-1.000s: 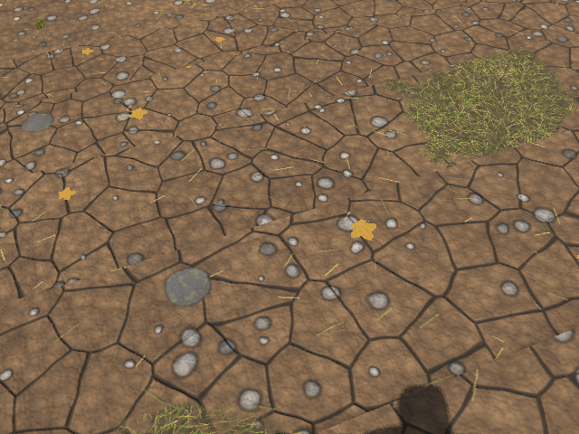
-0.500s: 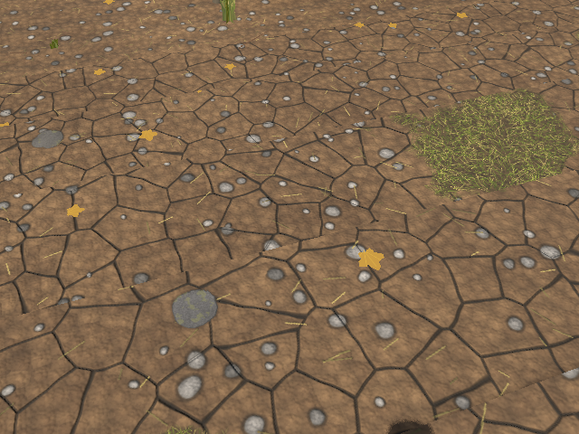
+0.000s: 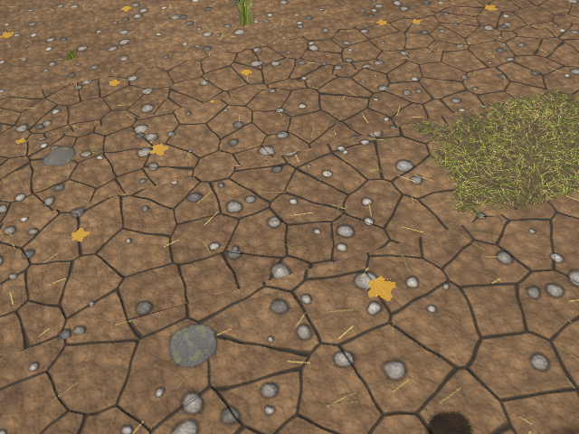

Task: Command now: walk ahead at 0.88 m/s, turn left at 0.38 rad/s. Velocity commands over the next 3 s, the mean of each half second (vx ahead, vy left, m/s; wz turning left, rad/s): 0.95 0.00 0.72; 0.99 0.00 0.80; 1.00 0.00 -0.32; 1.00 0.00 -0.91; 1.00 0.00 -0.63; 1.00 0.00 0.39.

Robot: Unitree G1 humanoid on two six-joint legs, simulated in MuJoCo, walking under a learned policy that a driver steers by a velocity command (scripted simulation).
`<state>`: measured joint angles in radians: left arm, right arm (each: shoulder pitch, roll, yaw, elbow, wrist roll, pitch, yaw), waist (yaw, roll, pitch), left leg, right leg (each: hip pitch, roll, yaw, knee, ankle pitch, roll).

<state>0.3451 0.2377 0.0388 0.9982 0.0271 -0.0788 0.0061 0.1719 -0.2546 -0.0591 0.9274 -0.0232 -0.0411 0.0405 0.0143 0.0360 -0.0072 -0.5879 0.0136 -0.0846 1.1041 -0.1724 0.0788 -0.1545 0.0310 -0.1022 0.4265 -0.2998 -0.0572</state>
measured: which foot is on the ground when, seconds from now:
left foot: up 0.00-0.22, down 0.24-0.60, up 0.62-0.94, down 0.96-1.00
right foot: down 0.00-0.24, up 0.26-0.60, down 0.62-0.94, up 0.96-1.00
